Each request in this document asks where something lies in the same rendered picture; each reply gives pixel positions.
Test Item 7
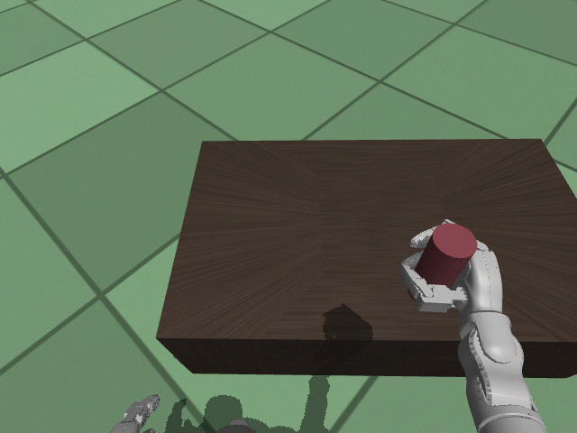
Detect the right robot hand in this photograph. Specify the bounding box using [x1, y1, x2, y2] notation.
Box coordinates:
[399, 219, 503, 320]

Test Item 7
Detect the left robot hand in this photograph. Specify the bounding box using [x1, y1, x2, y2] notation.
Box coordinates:
[111, 394, 160, 433]

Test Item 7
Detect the can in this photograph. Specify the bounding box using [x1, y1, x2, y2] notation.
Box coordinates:
[408, 223, 477, 301]

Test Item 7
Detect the right robot arm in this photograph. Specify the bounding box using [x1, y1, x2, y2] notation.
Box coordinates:
[458, 310, 547, 433]

